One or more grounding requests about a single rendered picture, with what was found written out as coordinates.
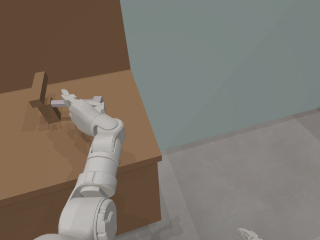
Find counter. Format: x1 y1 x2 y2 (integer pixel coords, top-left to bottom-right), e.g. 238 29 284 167
0 0 162 240

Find robot right hand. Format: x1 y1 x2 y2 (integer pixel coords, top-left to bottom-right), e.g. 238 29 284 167
237 228 262 240

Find left robot upper arm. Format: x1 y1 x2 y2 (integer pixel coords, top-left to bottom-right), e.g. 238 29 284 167
33 197 117 240

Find tap lever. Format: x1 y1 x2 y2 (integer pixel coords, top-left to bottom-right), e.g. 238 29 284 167
51 96 104 107

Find left robot forearm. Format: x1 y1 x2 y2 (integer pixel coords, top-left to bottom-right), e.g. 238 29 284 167
58 114 126 233

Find robot left hand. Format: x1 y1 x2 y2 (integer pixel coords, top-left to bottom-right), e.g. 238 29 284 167
61 89 106 136

